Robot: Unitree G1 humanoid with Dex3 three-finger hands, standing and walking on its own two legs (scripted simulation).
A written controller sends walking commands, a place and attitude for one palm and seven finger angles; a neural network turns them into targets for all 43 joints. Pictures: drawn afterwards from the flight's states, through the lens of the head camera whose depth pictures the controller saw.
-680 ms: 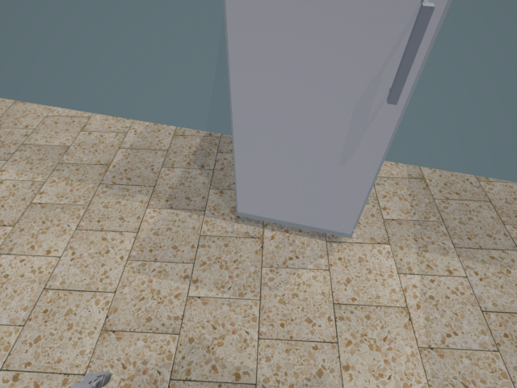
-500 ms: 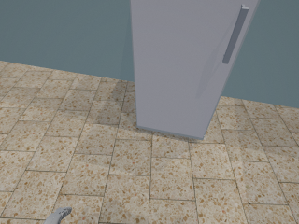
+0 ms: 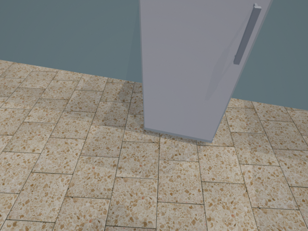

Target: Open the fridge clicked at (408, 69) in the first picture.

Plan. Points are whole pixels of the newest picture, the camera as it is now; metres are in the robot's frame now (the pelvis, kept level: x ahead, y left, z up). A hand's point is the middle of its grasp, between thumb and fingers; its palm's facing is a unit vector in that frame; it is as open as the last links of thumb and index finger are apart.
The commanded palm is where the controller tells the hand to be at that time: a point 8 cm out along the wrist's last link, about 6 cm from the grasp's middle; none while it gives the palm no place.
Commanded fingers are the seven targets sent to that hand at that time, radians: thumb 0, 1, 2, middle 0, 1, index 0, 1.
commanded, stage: stand and wait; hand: right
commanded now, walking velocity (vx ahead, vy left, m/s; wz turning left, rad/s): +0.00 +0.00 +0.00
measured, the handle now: (245, 35) +0.85 -0.34 +0.13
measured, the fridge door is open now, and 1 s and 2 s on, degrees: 0 0 0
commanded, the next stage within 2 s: look at it before walking up in 0.16 s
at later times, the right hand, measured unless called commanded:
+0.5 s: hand out of the picture +0.07 -0.24 -0.16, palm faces -0.02 +0.94 -0.33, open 7.4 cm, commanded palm none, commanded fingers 0.00 -0.90 -0.90 0.20 0.30 0.20 0.30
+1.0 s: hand out of the picture +0.07 -0.25 -0.16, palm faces -0.01 +0.94 -0.34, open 7.4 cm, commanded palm none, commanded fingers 0.00 -0.90 -0.90 0.20 0.30 0.20 0.30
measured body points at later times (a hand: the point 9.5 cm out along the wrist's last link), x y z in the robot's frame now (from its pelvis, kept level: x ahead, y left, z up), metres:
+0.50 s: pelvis -0.01 +0.00 +0.00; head -0.01 +0.00 +0.45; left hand +0.07 +0.30 -0.13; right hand +0.07 -0.29 -0.13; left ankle +0.00 +0.12 -0.74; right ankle -0.01 -0.12 -0.74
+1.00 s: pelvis +0.00 +0.00 +0.00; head +0.00 +0.00 +0.45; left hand +0.08 +0.29 -0.13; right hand +0.07 -0.30 -0.13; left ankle +0.00 +0.12 -0.74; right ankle -0.01 -0.12 -0.74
